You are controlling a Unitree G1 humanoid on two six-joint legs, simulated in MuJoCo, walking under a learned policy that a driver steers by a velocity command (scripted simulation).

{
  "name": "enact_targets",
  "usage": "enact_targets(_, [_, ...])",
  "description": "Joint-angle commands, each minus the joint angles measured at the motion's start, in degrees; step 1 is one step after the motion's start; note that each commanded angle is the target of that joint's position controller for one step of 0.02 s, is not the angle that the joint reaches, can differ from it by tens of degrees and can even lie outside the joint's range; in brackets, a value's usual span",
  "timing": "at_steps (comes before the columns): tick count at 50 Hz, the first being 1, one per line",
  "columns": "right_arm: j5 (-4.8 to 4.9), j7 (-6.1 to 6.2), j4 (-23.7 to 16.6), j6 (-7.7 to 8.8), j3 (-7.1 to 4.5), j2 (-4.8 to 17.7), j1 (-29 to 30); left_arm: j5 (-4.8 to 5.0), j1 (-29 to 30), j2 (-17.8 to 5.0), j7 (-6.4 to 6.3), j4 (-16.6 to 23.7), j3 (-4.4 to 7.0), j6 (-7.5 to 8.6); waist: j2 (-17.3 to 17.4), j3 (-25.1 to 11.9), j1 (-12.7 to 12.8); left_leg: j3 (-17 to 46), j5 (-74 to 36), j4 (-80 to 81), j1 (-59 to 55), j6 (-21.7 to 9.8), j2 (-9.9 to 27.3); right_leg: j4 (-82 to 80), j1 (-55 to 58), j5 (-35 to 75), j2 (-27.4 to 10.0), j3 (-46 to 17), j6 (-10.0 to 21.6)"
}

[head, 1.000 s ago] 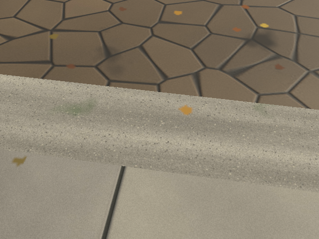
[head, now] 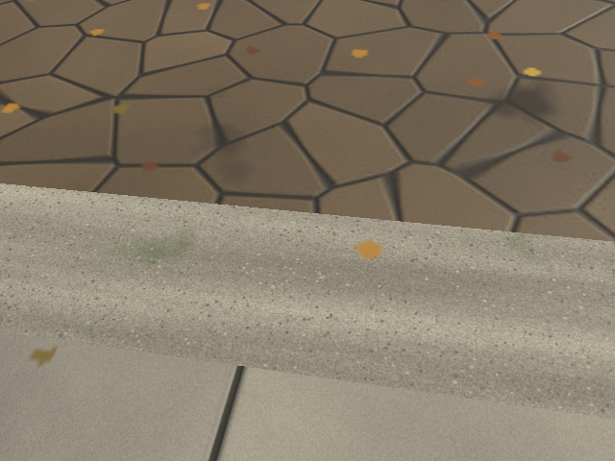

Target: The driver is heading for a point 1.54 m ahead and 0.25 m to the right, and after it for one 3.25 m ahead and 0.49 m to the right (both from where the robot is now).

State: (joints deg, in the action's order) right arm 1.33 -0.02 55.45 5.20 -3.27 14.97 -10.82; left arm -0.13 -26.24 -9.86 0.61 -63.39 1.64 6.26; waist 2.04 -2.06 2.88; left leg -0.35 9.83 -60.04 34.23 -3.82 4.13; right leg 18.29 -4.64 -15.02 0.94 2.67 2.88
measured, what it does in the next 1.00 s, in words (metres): walks ahead: left foot, then right foot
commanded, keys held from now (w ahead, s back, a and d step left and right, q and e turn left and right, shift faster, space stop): w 0.44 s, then no key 0.52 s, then w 0.04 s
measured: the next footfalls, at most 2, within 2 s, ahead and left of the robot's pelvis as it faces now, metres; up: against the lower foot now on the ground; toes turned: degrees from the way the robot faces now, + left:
left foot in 0.30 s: +0.36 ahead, +0.13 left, +0.00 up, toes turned +3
right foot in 0.74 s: +0.58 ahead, -0.09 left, +0.00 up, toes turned -1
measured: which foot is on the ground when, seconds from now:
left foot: up 0.00-0.28, down 0.30-0.78, up 0.80-1.00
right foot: down 0.00-0.32, up 0.34-0.72, down 0.74-1.00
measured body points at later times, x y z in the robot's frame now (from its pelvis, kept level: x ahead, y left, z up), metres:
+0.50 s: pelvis +0.29 +0.05 -0.01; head +0.31 +0.05 +0.44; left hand +0.36 +0.32 -0.14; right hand +0.35 -0.21 -0.14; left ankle +0.32 +0.13 -0.75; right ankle +0.27 -0.11 -0.66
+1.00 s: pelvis +0.45 +0.01 -0.02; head +0.47 +0.00 +0.43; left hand +0.56 +0.25 -0.15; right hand +0.51 -0.26 -0.16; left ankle +0.44 +0.15 -0.74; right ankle +0.54 -0.09 -0.75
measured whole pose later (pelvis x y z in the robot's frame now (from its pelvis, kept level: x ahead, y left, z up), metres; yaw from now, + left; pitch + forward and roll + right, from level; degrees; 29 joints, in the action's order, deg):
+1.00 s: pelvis +0.45 +0.01 -0.02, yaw +1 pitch +1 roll +0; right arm 0.0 2.4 60.1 -0.7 -2.1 14.0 -10.1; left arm -0.8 -7.3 -11.3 -0.8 -54.5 2.0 1.6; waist 1.1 1.5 -0.4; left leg 0.7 21.5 -39.0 18.4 1.3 2.6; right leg 26.8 -21.8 -6.0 1.3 2.5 2.8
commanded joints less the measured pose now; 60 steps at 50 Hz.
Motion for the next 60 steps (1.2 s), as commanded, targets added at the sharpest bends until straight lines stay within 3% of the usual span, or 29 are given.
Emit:
enact_targets(1, [-0.37,-0.22,-4.0,0.14,-0.42,1.9,5.6,-0.28,-2.7,-8.0,-0.88,2.1,0.95,0.16,-6.7,8.1,-0.3,0.3,-6.6,6.5,12.3,1.8,2.1,-11.8,3.2,14.8,-12.8,-11.0,6.4])
enact_targets(4, [0.03,-0.72,-6.9,0.26,0.39,0.3,13.4,-0.12,-3.5,-9.1,-1.66,2.9,1.05,-0.32,-6.4,9.2,1.3,-1.6,-12.4,18.7,8.0,2.6,0.3,-13.4,1.2,16.5,-11.5,-7.5,6.1])
enact_targets(10, [0.59,-2.63,-10.7,0.96,0.97,1.0,21.5,0.88,-6.5,-9.7,-1.94,2.1,1.87,-1.08,-6.9,11.5,1.6,-2.2,-12.4,29.6,5.7,0.3,-1.3,-11.4,9.2,23.0,-14.9,-5.4,6.3])
enact_targets(12, [0.51,-3.00,-10.9,1.36,0.24,3.0,19.3,0.73,-4.9,-11.0,-2.01,2.6,2.46,-1.53,-8.1,8.6,-1.1,-3.1,-9.0,31.1,0.2,-1.5,-3.2,-6.2,12.6,37.9,-15.8,-4.5,5.3])
enact_targets(14, [0.59,-2.47,-7.7,1.32,-1.91,7.1,6.6,0.25,-2.9,-12.0,-2.01,3.4,2.90,-2.38,-10.6,-0.5,-8.0,-5.6,-6.9,30.8,-16.8,-4.1,-7.2,8.8,12.7,58.1,-14.4,-2.7,3.7])
enact_targets(15, [0.49,-1.85,-4.8,0.98,-3.16,9.7,-4.1,-0.01,-1.3,-11.7,-1.82,4.5,2.58,-2.46,-10.4,-7.0,-12.8,-1.7,-8.4,29.4,-34.1,-6.5,-3.7,21.9,2.9,53.2,-12.4,-2.1,2.0])
enact_targets(16, [-1.46,-1.29,-3.0,0.60,-4.54,15.4,-14.0,-0.43,-6.5,-5.2,-1.03,6.0,0.80,-1.67,1.9,-18.3,-11.6,22.8,-2.1,29.3,-59.1,-15.0,12.8,45.5,-19.9,25.3,-4.2,-1.0,-1.2])
enact_targets(17, [-1.28,-1.44,-1.8,0.23,-3.43,12.4,-14.9,0.89,-8.0,-2.6,-0.34,4.7,-0.23,0.08,10.1,-25.4,-10.4,45.0,5.1,41.1,-64.1,-19.6,20.4,60.0,-30.1,-16.0,3.0,-8.6,-1.9])
enact_targets(18, [-0.65,-1.61,-2.3,0.34,-2.30,8.7,-9.3,2.64,-1.8,-8.0,-0.18,6.6,1.38,1.41,7.5,-15.3,-10.0,38.2,7.2,43.2,-55.9,-15.8,17.2,64.4,-36.0,-14.5,-1.1,-11.3,-0.3])
enact_targets(19, [-0.57,-1.59,-3.6,0.56,-1.51,6.0,-3.5,3.44,3.9,-9.9,-0.46,8.5,1.77,1.96,3.8,-7.4,-8.3,28.2,3.1,44.5,-45.3,-13.4,15.0,63.0,-36.6,-9.8,-4.3,-8.9,0.5])
enact_targets(20, [-0.99,-2.00,-4.0,1.04,-0.84,4.2,0.6,2.95,6.4,-9.8,-1.05,9.0,2.12,1.82,-1.2,-2.4,-5.9,21.3,-2.8,46.7,-35.0,-11.7,12.7,58.9,-34.0,-5.4,-6.8,-7.5,0.5])
enact_targets(22, [-1.79,-2.42,-3.4,1.59,-0.13,2.0,2.7,1.74,4.3,-7.7,-1.69,8.7,2.73,0.13,0.6,0.4,-2.0,13.7,-5.4,50.2,-24.5,-10.0,8.9,53.2,-27.0,-1.9,-9.6,-7.6,0.5])
enact_targets(25, [-2.04,-1.77,-1.6,1.96,-0.21,4.2,1.0,1.20,4.8,-6.2,-2.31,9.7,2.83,-1.32,1.2,3.9,0.0,7.0,-26.3,51.3,-18.0,-11.1,8.1,46.9,-25.8,-0.8,-9.3,-5.7,-1.7])
enact_targets(28, [-2.25,-0.37,-0.9,1.29,-0.22,5.7,0.1,0.07,10.8,-6.0,-2.09,12.1,2.53,-1.32,1.4,3.5,-0.5,0.6,-36.0,49.5,-17.7,-9.3,5.1,32.2,-25.3,9.3,-8.2,-3.7,-3.2])
enact_targets(33, [-1.29,0.45,1.3,-0.13,-0.31,7.4,-4.6,0.34,19.3,-6.8,-1.07,14.0,1.94,-1.66,2.0,0.9,-4.0,0.6,-31.0,46.1,-24.2,-7.4,5.8,16.5,-20.1,19.2,-4.6,-3.1,-2.8])
enact_targets(37, [-0.42,0.88,2.1,-1.25,-0.19,6.5,-3.8,-0.80,15.3,-10.8,-0.81,12.6,3.33,-1.23,0.1,-1.3,-0.8,2.4,-24.5,34.7,-27.9,-3.4,4.4,6.6,-11.2,22.9,-2.9,-3.0,0.4])
enact_targets(38, [-1.52,0.92,2.2,-1.11,0.19,5.3,-6.7,-1.27,12.2,-14.5,-1.15,12.1,4.24,-1.06,-4.2,-4.6,-1.0,0.1,-17.2,27.0,-24.9,-0.6,0.4,7.6,-3.0,46.6,-8.0,-7.4,2.2])
enact_targets(39, [-2.36,0.65,4.1,-0.80,1.59,0.2,-15.5,-1.66,10.3,-15.6,-1.33,11.7,4.05,-1.60,-14.0,-11.9,-4.5,-1.4,8.6,15.5,-14.3,2.7,-4.3,11.6,12.3,61.5,-18.3,-17.0,10.3])
enact_targets(40, [-1.45,0.69,4.8,-1.57,1.93,0.1,-15.3,-1.13,8.1,-10.5,-0.99,10.8,2.79,-2.27,-16.6,-15.9,-2.2,0.8,28.0,6.7,-11.4,4.8,-5.4,8.3,12.7,54.5,-22.6,-24.3,15.1])
enact_targets(41, [-0.36,0.77,3.9,-2.62,1.06,3.8,-11.7,-0.62,9.9,-8.9,-0.49,11.0,2.06,-2.41,-12.9,-13.4,-2.1,3.2,31.5,2.9,-9.5,5.0,-3.9,5.1,7.6,38.8,-21.0,-24.9,14.2])
enact_targets(43, [-0.42,1.86,3.1,-4.98,0.36,4.7,-6.2,-0.71,17.5,-9.8,-0.61,12.6,1.86,-2.73,-7.7,-6.1,-3.4,3.5,26.3,2.6,-7.9,5.8,-1.5,0.2,-3.1,18.0,-18.2,-22.0,10.8])
enact_targets(47, [-1.13,2.96,4.6,-6.42,0.51,2.1,-7.0,-1.50,23.1,-9.9,-1.57,13.2,1.96,-3.83,-10.0,-3.1,-5.6,1.0,15.5,15.8,-19.0,6.0,-1.5,-4.2,-15.9,4.1,-12.5,-14.2,7.7])
enact_targets(50, [-1.86,2.22,6.8,-6.19,0.58,1.3,-9.9,0.54,21.1,-10.2,-1.99,11.3,2.18,-4.50,-9.8,-4.0,-6.7,-3.1,4.3,27.2,-27.4,4.1,-3.9,-5.2,-19.0,-15.7,-9.8,-11.4,5.2])
enact_targets(52, [-2.60,2.01,6.4,-5.91,0.35,3.2,-9.7,1.14,20.9,-11.4,-2.24,11.2,2.79,-4.94,-9.3,0.2,-6.6,-2.7,13.2,29.3,-25.4,0.9,-3.2,-5.2,-21.8,-25.5,-8.6,-11.7,2.6])
enact_targets(53, [-2.31,2.18,6.3,-5.51,0.15,5.0,-10.3,1.23,22.5,-10.2,-2.29,12.2,2.68,-4.89,-5.1,2.7,-6.9,2.0,21.1,35.4,-22.6,-2.1,0.4,-1.4,-22.8,-24.6,-6.6,-9.3,1.2])
enact_targets(55, [-1.23,2.34,6.9,-3.92,-1.34,10.1,-12.2,2.09,25.9,-7.4,-2.33,14.1,2.33,-3.44,12.7,8.4,-8.0,21.1,36.9,52.6,-19.4,-8.2,11.1,18.3,-26.8,-10.2,2.4,2.2,-2.2])
enact_targets(56, [-1.52,2.62,6.3,-2.67,-1.70,10.5,-10.2,1.93,26.0,-8.4,-1.99,14.3,2.77,-2.58,15.1,10.2,-7.4,26.9,32.3,54.8,-21.6,-9.5,15.4,26.1,-30.8,-7.4,0.7,-0.8,-1.0])
enact_targets(57, [-1.67,2.65,6.0,-1.45,-1.38,8.3,-10.0,1.68,24.3,-9.6,-1.63,13.3,3.49,-2.09,11.9,9.3,-6.5,25.8,25.8,53.5,-26.1,-9.3,15.1,31.1,-35.2,-8.1,-0.7,-2.5,-0.4])
enact_targets(60, [-0.13,2.01,6.3,0.09,-0.87,4.9,-12.0,1.60,24.8,-7.1,-0.41,12.8,3.19,-0.64,5.2,6.7,-6.3,18.3,11.2,50.3,-35.9,-6.8,12.4,28.9,-39.7,-3.6,-3.8,-3.1,0.2])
